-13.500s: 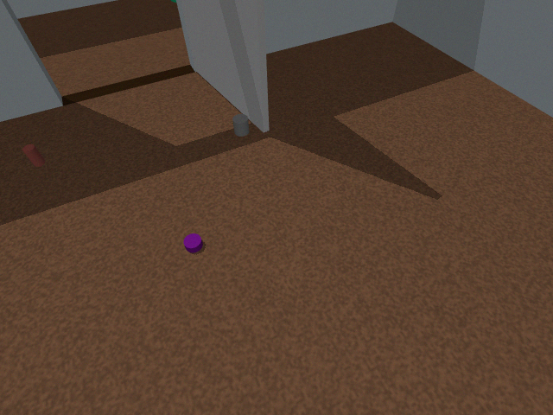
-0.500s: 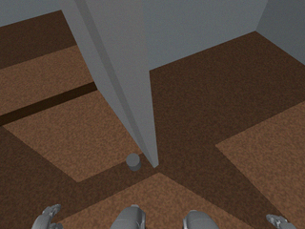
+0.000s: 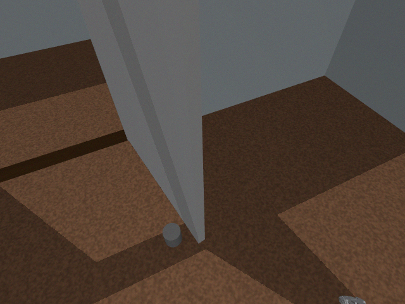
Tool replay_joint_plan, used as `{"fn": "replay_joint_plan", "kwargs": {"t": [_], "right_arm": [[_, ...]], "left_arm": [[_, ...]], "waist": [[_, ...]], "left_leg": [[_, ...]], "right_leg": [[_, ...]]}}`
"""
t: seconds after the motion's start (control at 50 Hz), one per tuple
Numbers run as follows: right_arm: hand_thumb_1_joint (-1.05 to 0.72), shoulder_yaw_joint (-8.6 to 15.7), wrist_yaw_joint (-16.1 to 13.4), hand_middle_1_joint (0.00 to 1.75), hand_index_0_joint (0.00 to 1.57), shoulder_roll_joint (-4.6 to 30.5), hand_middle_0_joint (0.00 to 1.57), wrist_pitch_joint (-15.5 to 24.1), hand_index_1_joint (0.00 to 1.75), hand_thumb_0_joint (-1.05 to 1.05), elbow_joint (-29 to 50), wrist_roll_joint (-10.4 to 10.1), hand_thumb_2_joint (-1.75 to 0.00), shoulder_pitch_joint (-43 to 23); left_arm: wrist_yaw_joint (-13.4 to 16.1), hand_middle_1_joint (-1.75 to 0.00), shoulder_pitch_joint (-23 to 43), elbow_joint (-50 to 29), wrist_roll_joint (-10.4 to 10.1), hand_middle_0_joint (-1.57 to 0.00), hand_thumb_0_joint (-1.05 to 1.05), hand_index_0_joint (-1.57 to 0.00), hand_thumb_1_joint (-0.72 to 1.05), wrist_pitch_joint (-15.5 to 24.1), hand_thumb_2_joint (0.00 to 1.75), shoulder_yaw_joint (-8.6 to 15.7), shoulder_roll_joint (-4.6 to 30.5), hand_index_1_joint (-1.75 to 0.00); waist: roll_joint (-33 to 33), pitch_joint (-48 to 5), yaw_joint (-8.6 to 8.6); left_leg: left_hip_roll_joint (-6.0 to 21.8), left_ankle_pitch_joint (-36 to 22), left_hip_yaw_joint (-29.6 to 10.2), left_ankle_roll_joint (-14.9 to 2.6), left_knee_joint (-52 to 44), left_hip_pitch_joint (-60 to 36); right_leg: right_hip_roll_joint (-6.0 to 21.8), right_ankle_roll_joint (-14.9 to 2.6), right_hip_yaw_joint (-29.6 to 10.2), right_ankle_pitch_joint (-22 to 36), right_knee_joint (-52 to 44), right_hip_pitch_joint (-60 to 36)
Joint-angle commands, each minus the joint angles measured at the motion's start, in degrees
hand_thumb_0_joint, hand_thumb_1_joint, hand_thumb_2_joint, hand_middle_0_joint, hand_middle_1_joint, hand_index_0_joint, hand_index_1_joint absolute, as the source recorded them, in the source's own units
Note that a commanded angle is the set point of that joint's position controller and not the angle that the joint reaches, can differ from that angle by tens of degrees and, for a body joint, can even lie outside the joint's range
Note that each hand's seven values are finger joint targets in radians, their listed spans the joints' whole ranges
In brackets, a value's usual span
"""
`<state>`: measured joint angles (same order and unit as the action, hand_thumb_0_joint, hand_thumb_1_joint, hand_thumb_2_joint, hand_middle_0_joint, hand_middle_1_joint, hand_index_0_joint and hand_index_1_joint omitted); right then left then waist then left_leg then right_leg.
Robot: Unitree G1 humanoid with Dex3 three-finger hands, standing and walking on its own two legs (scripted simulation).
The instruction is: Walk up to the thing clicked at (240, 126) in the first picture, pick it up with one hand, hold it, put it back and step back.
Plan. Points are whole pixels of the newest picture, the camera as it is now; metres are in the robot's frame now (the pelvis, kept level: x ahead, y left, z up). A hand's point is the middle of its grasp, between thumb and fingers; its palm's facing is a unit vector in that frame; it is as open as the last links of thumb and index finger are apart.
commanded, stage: stand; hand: left
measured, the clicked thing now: (172, 235) +0.53 +0.16 -0.73
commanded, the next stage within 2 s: none
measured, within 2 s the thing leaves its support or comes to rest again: neither
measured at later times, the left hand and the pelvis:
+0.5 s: hand out of the picture +0.10 +0.25 -0.15, palm faces -0.03 -0.94 -0.34, open 7.4 cm; pelvis +0.01 +0.00 +0.01, yaw +0 degrees
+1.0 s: hand out of the picture +0.09 +0.26 -0.15, palm faces -0.03 -0.94 -0.34, open 7.4 cm; pelvis +0.02 +0.00 +0.01, yaw +0 degrees
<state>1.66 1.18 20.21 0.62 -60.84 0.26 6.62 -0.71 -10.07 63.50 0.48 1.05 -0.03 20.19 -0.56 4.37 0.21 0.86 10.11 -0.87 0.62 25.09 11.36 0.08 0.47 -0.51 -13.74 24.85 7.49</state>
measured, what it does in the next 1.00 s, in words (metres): stands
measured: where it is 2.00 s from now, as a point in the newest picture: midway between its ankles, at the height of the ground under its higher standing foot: outside the picture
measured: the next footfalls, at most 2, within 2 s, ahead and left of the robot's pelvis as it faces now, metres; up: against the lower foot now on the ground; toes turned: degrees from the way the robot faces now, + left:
none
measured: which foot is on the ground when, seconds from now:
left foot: down 0.00-1.00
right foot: down 0.00-1.00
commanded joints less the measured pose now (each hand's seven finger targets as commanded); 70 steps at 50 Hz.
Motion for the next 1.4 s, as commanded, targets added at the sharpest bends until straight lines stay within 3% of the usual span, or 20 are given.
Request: {"fn": "replay_joint_plan", "kwargs": {"t": [0.0, 0.02, 0.1, 0.18, 0.24, 0.38, 0.48, 0.54, 0.8, 0.98, 1.04, 1.14, 1.16, 1.34, 1.38], "right_arm": [[-0.9, 1.9, -0.7, 0.3, 0.2, 11.5, 0.2, 1.8, 0.3, 0.0, 1.5, 0.0, -0.9, -2.9], [-0.9, 1.8, -0.7, 0.3, 0.2, 11.5, 0.2, 1.8, 0.3, 0.0, 1.1, -0.1, -0.9, -3.5], [-0.9, 1.7, -0.8, 0.3, 0.2, 11.9, 0.2, 1.7, 0.3, 0.0, 0.0, 0.0, -0.9, -4.2], [-0.9, 1.4, -0.9, 0.3, 0.2, 11.6, 0.2, 1.8, 0.3, 0.0, -0.7, 0.1, -0.9, -4.7], [-0.9, 1.3, -0.9, 0.3, 0.2, 11.7, 0.2, 1.7, 0.3, 0.0, -1.0, 0.1, -0.9, -5.0], [-0.9, 1.2, -1.2, 0.3, 0.2, 12.0, 0.2, 2.0, 0.3, 0.0, -1.7, 0.1, -0.9, -5.2], [-0.9, 1.1, -1.3, 0.3, 0.2, 12.2, 0.2, 1.8, 0.3, 0.0, -1.9, 0.0, -0.9, -5.6], [-0.9, 1.1, -1.3, 0.3, 0.2, 12.2, 0.2, 1.6, 0.3, 0.0, -1.9, 0.0, -0.9, -5.7], [-0.9, 0.9, -1.4, 0.3, 0.2, 12.1, 0.2, 1.5, 0.3, 0.0, -2.1, 0.1, -0.9, -5.5], [-0.9, 0.8, -1.4, 0.3, 0.2, 12.2, 0.2, 1.3, 0.3, 0.0, -2.2, 0.0, -0.9, -5.6], [-0.9, 0.7, -1.4, 0.3, 0.2, 12.0, 0.2, 1.3, 0.3, 0.0, -2.1, 0.0, -0.9, -5.6], [-0.9, 0.7, -1.3, 0.3, 0.2, 12.0, 0.2, 1.1, 0.3, 0.0, -2.1, 0.0, -0.9, -5.6], [-0.9, 0.6, -1.2, 0.3, 0.2, 12.0, 0.2, 1.0, 0.3, 0.0, -2.1, 0.1, -0.9, -5.5], [-0.9, 0.6, -1.3, 0.3, 0.2, 11.9, 0.2, 1.2, 0.3, 0.0, -1.7, 0.0, -0.9, -5.3], [-0.9, 0.6, -1.4, 0.3, 0.2, 12.2, 0.2, 1.2, 0.3, 0.0, -2.0, 0.0, -0.9, -5.0]], "left_arm": [[0.7, -0.3, 4.9, -3.6, -0.2, -0.2, 0.0, -0.2, 0.9, 2.2, 0.9, 2.2, 12.4, -0.3], [0.8, -0.3, 4.9, -3.2, -0.2, -0.2, 0.0, -0.2, 0.9, 2.2, 0.9, 2.1, 12.2, -0.3], [0.9, -0.3, 4.9, -2.5, -0.3, -0.2, 0.0, -0.2, 0.9, 1.8, 0.9, 2.2, 12.4, -0.3], [1.0, -0.3, 5.7, -2.3, -0.2, -0.2, 0.0, -0.2, 0.9, 1.9, 0.9, 2.5, 12.9, -0.3], [0.9, -0.3, 6.0, -2.1, -0.3, -0.2, 0.0, -0.2, 0.9, 1.7, 0.9, 2.5, 12.7, -0.3], [1.0, -0.3, 7.2, -2.1, -0.3, -0.2, 0.0, -0.2, 0.9, 1.6, 0.9, 2.5, 12.6, -0.3], [1.0, -0.3, 7.4, -1.8, -0.3, -0.2, 0.0, -0.2, 0.9, 1.4, 0.9, 2.6, 12.3, -0.3], [1.0, -0.3, 6.9, -1.4, -0.2, -0.2, 0.0, -0.2, 0.9, 1.2, 0.9, 2.4, 12.1, -0.3], [1.1, -0.3, 6.6, -1.5, -0.1, -0.2, 0.0, -0.2, 0.9, 1.1, 0.9, 2.4, 12.3, -0.3], [1.0, -0.3, 6.0, -1.6, -0.1, -0.2, 0.0, -0.2, 0.9, 0.8, 0.9, 2.2, 11.9, -0.3], [1.1, -0.3, 5.8, -1.7, 0.0, -0.2, 0.0, -0.2, 0.9, 1.0, 0.9, 2.2, 12.1, -0.3], [1.2, -0.3, 5.6, -1.7, -0.1, -0.2, 0.0, -0.2, 0.9, 1.0, 0.9, 2.1, 12.1, -0.3], [1.2, -0.3, 5.1, -1.5, -0.1, -0.2, 0.0, -0.2, 0.9, 1.0, 0.9, 2.0, 11.9, -0.3], [1.2, -0.3, 4.9, -2.0, 0.0, -0.2, 0.0, -0.2, 0.9, 1.0, 0.9, 2.1, 12.1, -0.3], [1.3, -0.3, 5.2, -2.0, 0.0, -0.2, 0.0, -0.2, 0.9, 1.0, 0.9, 2.1, 12.1, -0.3]], "waist": [[2.6, -3.6, 0.84], [2.2, -4.0, 0.79], [1.0, -3.3, 0.23], [0.7, -4.7, 0.04], [0.1, -3.9, -0.07], [-0.1, -7.6, 0.08], [-0.2, -7.0, 0.04], [0.4, -5.6, 0.03], [0.6, -7.2, 0.22], [-0.2, -6.5, 0.12], [0.5, -6.4, 0.17], [0.7, -5.9, 0.21], [1.0, -4.8, 0.05], [1.1, -7.1, -0.14], [0.5, -6.6, -0.06]], "left_leg": [[5.8, -1.5, -5.8, -2.38, -5.7, -5.6], [6.0, -3.3, -5.8, -2.34, -5.6, -5.9], [5.9, -1.6, -5.8, -1.98, -7.1, -4.7], [6.1, -4.5, -5.6, -1.78, -8.0, -4.1], [5.9, -1.2, -5.6, -1.58, -8.9, -3.3], [6.7, -10.3, -5.2, -1.54, -8.2, -5.4], [6.7, -10.0, -5.2, -1.56, -8.4, -5.0], [6.4, -6.2, -5.3, -1.31, -9.3, -4.7], [6.9, -11.7, -5.1, -1.64, -8.3, -6.8], [6.4, -7.6, -5.0, -1.39, -9.1, -6.7], [6.5, -10.2, -4.9, -1.47, -8.6, -6.9], [6.3, -7.7, -5.1, -1.49, -8.9, -5.4], [6.0, -5.1, -5.1, -1.44, -9.2, -4.8], [6.5, -11.8, -5.1, -1.6, -8.2, -6.9], [6.4, -11.1, -5.0, -1.63, -8.1, -6.4]], "right_leg": [[7.1, -2.06, -7.4, 2.1, -9.2, 4.7], [7.1, -1.9, -7.3, 4.1, -9.3, 4.0], [6.9, -1.8, -7.1, 1.7, -10.3, 3.4], [6.8, -1.55, -6.1, 5.4, -9.6, 0.7], [6.7, -1.51, -6.1, 1.9, -10.3, 1.7], [7.0, -1.49, -5.2, 10.3, -8.9, -2.1], [7.0, -1.22, -5.0, 9.9, -9.1, -2.4], [6.7, -1.12, -4.8, 6.0, -10.0, -0.3], [7.1, -1.18, -4.3, 10.2, -9.4, -1.4], [7.0, -1.31, -4.7, 7.2, -10.3, -0.1], [7.3, -1.24, -4.9, 9.2, -10.1, -0.3], [7.1, -1.11, -4.5, 7.3, -10.6, -0.9], [7.0, -1.01, -4.6, 5.0, -11.3, -0.1], [7.2, -1.13, -4.0, 10.7, -10.0, -1.7], [7.4, -1.11, -4.3, 10.8, -10.2, -1.9]]}}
